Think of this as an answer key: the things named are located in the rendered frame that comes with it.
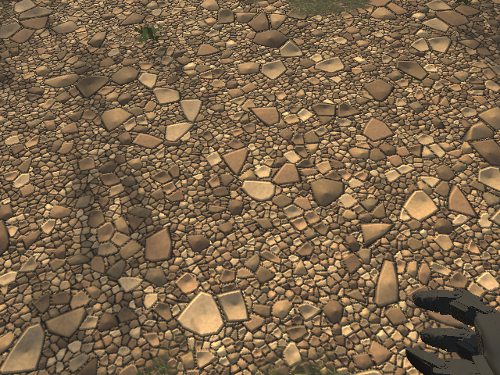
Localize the right robot hand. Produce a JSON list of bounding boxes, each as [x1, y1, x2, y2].
[[405, 287, 500, 375]]

